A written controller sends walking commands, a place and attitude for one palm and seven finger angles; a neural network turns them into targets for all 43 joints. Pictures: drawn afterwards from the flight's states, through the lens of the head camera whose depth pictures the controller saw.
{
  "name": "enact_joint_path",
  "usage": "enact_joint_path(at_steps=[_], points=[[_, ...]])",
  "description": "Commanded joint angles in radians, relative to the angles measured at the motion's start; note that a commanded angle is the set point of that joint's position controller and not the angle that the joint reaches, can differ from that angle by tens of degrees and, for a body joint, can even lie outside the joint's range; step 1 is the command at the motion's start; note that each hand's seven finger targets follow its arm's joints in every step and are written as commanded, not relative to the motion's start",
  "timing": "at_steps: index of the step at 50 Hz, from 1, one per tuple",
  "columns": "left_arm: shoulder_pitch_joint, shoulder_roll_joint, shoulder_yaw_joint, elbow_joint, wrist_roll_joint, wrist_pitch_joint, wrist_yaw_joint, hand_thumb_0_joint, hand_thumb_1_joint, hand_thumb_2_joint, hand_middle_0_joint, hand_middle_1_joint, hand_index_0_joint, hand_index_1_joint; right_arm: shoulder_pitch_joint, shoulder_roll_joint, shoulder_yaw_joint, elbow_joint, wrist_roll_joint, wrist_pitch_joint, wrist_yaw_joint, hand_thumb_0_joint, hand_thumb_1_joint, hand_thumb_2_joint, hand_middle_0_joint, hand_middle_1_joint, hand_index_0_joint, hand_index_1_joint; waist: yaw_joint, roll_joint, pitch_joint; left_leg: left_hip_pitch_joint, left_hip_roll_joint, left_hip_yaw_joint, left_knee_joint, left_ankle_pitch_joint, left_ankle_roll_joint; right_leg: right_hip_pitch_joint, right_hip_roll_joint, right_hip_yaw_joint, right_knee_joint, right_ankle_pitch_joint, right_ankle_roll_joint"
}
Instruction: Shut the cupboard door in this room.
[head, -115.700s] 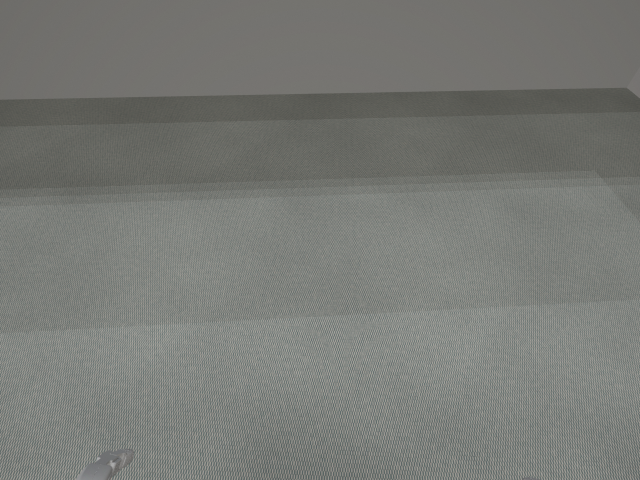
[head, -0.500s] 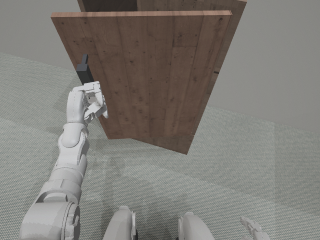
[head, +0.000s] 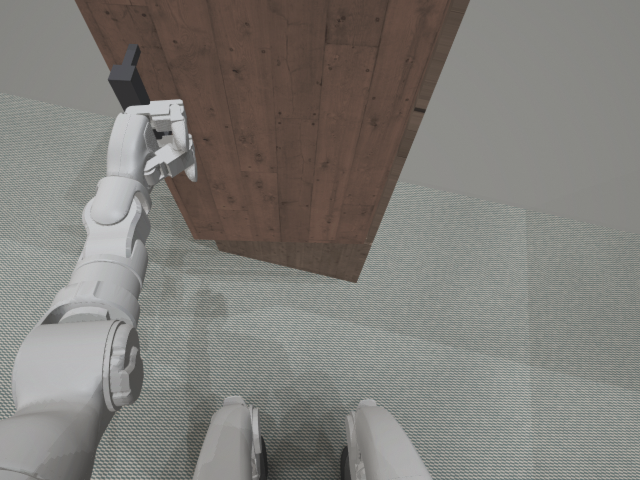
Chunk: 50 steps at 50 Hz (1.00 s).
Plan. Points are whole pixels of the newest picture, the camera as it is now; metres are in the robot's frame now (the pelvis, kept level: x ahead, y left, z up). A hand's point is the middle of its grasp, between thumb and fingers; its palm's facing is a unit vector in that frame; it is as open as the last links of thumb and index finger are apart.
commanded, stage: push the door shut along its arc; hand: left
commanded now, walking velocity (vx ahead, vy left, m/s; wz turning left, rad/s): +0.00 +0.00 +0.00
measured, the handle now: (148, 109) +0.57 +0.19 +0.07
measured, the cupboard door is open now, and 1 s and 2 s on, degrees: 13 1 0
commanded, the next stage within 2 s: pull the fist back off the door in 0.98 s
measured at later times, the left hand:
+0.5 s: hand (225, 108) +0.56 +0.09 +0.08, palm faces -0.28 -0.96 -0.03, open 3.1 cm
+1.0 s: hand (239, 87) +0.60 +0.07 +0.08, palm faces -0.35 -0.94 -0.04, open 3.2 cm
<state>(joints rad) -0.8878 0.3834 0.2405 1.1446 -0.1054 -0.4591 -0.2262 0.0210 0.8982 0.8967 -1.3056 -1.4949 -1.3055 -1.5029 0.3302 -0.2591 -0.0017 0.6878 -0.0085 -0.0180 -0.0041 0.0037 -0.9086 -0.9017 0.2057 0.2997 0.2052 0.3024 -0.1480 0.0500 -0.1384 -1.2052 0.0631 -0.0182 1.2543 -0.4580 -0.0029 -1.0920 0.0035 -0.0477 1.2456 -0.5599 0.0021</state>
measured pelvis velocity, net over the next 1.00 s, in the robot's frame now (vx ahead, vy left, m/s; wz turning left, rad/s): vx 0.00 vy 0.00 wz -0.04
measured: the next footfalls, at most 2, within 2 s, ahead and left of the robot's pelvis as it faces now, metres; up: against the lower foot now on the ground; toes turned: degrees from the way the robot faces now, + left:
none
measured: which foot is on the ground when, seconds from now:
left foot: down 0.00-1.00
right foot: down 0.00-1.00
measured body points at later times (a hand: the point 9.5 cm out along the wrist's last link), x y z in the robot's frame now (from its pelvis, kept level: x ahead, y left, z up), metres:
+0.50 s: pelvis +0.00 +0.00 -0.02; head +0.17 +0.01 +0.40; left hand +0.57 +0.14 +0.08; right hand -0.01 -0.26 -0.13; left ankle +0.07 +0.12 -0.62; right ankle +0.02 -0.13 -0.62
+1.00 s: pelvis +0.00 +0.00 -0.03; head +0.19 +0.01 +0.37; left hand +0.61 +0.12 +0.08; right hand -0.04 -0.27 -0.13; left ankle +0.07 +0.12 -0.62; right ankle +0.02 -0.13 -0.62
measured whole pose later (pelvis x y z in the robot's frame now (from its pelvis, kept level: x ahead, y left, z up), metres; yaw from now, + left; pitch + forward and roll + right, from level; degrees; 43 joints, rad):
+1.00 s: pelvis +0.00 +0.00 -0.03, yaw -2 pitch +32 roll -5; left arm -1.38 0.59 0.24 1.33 0.00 -0.24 -0.37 0.01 0.93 0.96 -1.30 -1.49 -1.30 -1.50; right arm 0.37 -0.26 0.03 0.69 -0.03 -0.07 0.01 0.00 -0.91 -0.90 0.21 0.30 0.21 0.30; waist -0.28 0.07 -0.12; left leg -1.45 0.09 -0.06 1.39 -0.49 -0.01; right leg -1.32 0.04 -0.07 1.35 -0.58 -0.01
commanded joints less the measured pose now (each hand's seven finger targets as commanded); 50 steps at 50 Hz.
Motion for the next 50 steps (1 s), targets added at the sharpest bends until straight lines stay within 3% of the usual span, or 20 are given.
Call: enact_joint_path(at_steps=[1,3,8,10,11,12,14,19,21,26,28,30,34,36,40,43,50], points=[[-0.572,0.149,0.009,-0.190,-0.016,-0.045,-0.043,0.000,0.900,0.900,-1.300,-1.500,-1.300,-1.500,0.140,-0.181,-0.060,-0.060,0.006,-0.033,-0.009,0.000,-0.900,-0.900,0.200,0.300,0.200,0.300,-0.076,0.070,-0.486,0.505,-0.031,-0.070,-0.122,0.175,0.033,0.003,0.036,0.017,-0.200,0.197,-0.030],[-0.591,0.167,0.018,-0.162,-0.011,-0.031,-0.050,0.000,0.900,0.900,-1.300,-1.500,-1.300,-1.500,0.149,-0.182,-0.057,-0.058,0.004,-0.033,-0.008,0.000,-0.900,-0.900,0.200,0.300,0.200,0.300,-0.085,0.048,-0.464,0.467,-0.029,-0.068,-0.111,0.163,0.037,0.001,0.038,0.018,-0.198,0.188,-0.029],[-0.634,0.208,0.040,-0.145,0.002,-0.018,-0.067,0.000,0.900,0.900,-1.300,-1.500,-1.300,-1.500,0.170,-0.185,-0.054,-0.057,-0.001,-0.037,0.000,0.000,-0.900,-0.900,0.200,0.300,0.200,0.300,-0.090,0.096,-0.510,0.468,-0.027,-0.068,-0.080,0.213,0.038,-0.018,0.041,0.019,-0.175,0.216,-0.033],[-0.638,0.247,0.070,-0.134,0.008,-0.009,-0.071,0.000,0.900,0.900,-1.300,-1.500,-1.300,-1.500,0.184,-0.187,-0.051,-0.062,-0.005,-0.036,0.003,0.000,-0.900,-0.900,0.200,0.300,0.200,0.300,-0.084,0.114,-0.525,0.460,-0.028,-0.067,-0.069,0.240,0.040,-0.015,0.044,0.016,-0.160,0.231,-0.036],[-0.654,0.275,0.086,-0.133,0.014,-0.005,-0.069,0.000,0.900,0.900,-1.300,-1.500,-1.300,-1.500,0.186,-0.191,-0.050,-0.061,-0.004,-0.032,0.004,0.000,-0.900,-0.900,0.200,0.300,0.200,0.300,-0.088,0.095,-0.531,0.448,-0.024,-0.067,-0.064,0.240,0.040,-0.011,0.044,0.019,-0.159,0.235,-0.033],[-0.679,0.242,0.050,-0.139,0.021,0.000,-0.074,0.000,0.900,0.900,-1.300,-1.500,-1.300,-1.500,0.188,-0.185,-0.049,-0.061,-0.004,-0.032,0.005,0.000,-0.900,-0.900,0.200,0.300,0.200,0.300,-0.101,0.111,-0.534,0.457,-0.023,-0.071,-0.061,0.249,0.041,-0.024,0.044,0.017,-0.156,0.240,-0.033],[-0.703,0.233,0.038,-0.138,0.030,0.010,-0.077,0.000,0.900,0.900,-1.300,-1.500,-1.300,-1.500,0.195,-0.183,-0.049,-0.059,-0.005,-0.031,0.010,0.000,-0.900,-0.900,0.200,0.300,0.200,0.300,-0.106,0.137,-0.532,0.462,-0.022,-0.070,-0.054,0.250,0.039,-0.040,0.046,0.015,-0.157,0.236,-0.033],[-0.748,0.306,0.086,-0.130,0.035,0.039,-0.086,0.000,0.900,0.900,-1.300,-1.500,-1.300,-1.500,0.220,-0.191,-0.047,-0.059,-0.006,-0.027,0.009,0.000,-0.900,-0.900,0.200,0.300,0.200,0.300,-0.116,0.114,-0.564,0.441,-0.019,-0.070,-0.038,0.270,0.044,-0.016,0.052,0.018,-0.150,0.260,-0.033],[-0.782,0.312,0.088,-0.159,0.038,0.039,-0.091,0.000,0.900,0.900,-1.300,-1.500,-1.300,-1.500,0.227,-0.193,-0.048,-0.058,-0.009,-0.030,0.011,0.000,-0.900,-0.900,0.200,0.300,0.200,0.300,-0.116,0.160,-0.615,0.485,-0.018,-0.076,-0.030,0.315,0.042,-0.037,0.051,0.015,-0.136,0.283,-0.034],[-0.755,0.320,0.097,-0.102,0.054,0.071,-0.096,0.000,0.900,0.900,-1.300,-1.500,-1.300,-1.500,0.239,-0.190,-0.044,-0.064,-0.009,-0.025,0.018,0.000,-0.900,-0.900,0.200,0.300,0.200,0.300,-0.116,0.143,-0.582,0.449,-0.018,-0.070,-0.025,0.317,0.042,-0.038,0.056,0.011,-0.135,0.291,-0.032],[-0.785,0.322,0.090,-0.084,0.062,0.087,-0.097,0.000,0.900,0.900,-1.300,-1.500,-1.300,-1.500,0.248,-0.190,-0.042,-0.060,-0.010,-0.023,0.018,0.000,-0.900,-0.900,0.200,0.300,0.200,0.300,-0.135,0.114,-0.553,0.409,-0.016,-0.067,-0.017,0.299,0.048,-0.039,0.059,0.011,-0.137,0.288,-0.029],[-0.779,0.366,0.121,-0.065,0.070,0.093,-0.102,0.000,0.900,0.900,-1.300,-1.500,-1.300,-1.500,0.258,-0.191,-0.038,-0.065,-0.013,-0.022,0.018,0.000,-0.900,-0.900,0.200,0.300,0.200,0.300,-0.127,0.112,-0.555,0.387,-0.021,-0.062,-0.014,0.305,0.050,-0.017,0.061,0.014,-0.130,0.301,-0.032],[-0.873,0.335,0.076,-0.075,0.072,0.103,-0.119,0.000,0.900,0.900,-1.300,-1.500,-1.300,-1.500,0.267,-0.190,-0.041,-0.049,-0.014,-0.028,0.013,0.000,-0.900,-0.900,0.200,0.300,0.200,0.300,-0.167,0.108,-0.548,0.367,-0.017,-0.060,0.010,0.288,0.055,-0.044,0.062,0.018,-0.133,0.297,-0.026],[-0.910,0.345,0.075,-0.074,0.071,0.102,-0.129,0.000,0.900,0.900,-1.300,-1.500,-1.300,-1.500,0.272,-0.195,-0.041,-0.042,-0.014,-0.034,0.011,0.000,-0.900,-0.900,0.200,0.300,0.200,0.300,-0.172,0.139,-0.563,0.388,-0.017,-0.062,0.019,0.301,0.054,-0.072,0.063,0.018,-0.128,0.295,-0.029],[-0.953,0.289,0.025,-0.100,0.073,0.110,-0.148,0.000,0.900,0.900,-1.300,-1.500,-1.300,-1.500,0.281,-0.191,-0.045,-0.029,-0.020,-0.045,0.010,0.000,-0.900,-0.900,0.200,0.300,0.200,0.300,-0.179,0.196,-0.607,0.463,-0.018,-0.077,0.026,0.348,0.051,-0.116,0.067,0.007,-0.116,0.302,-0.039],[-1.029,0.312,0.024,-0.074,0.077,0.133,-0.149,0.000,0.900,0.900,-1.300,-1.500,-1.300,-1.500,0.287,-0.197,-0.040,-0.010,-0.018,-0.052,0.003,0.000,-0.900,-0.900,0.200,0.300,0.200,0.300,-0.206,0.196,-0.584,0.435,-0.013,-0.078,0.041,0.310,0.054,-0.151,0.070,0.004,-0.117,0.272,-0.035],[-1.115,0.286,-0.006,-0.034,0.097,0.168,-0.149,0.000,0.900,0.900,-1.300,-1.500,-1.300,-1.500,0.292,-0.198,-0.032,0.006,-0.028,-0.078,-0.002,0.000,-0.900,-0.900,0.200,0.300,0.200,0.300,-0.236,0.235,-0.586,0.430,-0.015,-0.088,0.066,0.303,0.057,-0.213,0.076,-0.009,-0.099,0.248,-0.042]])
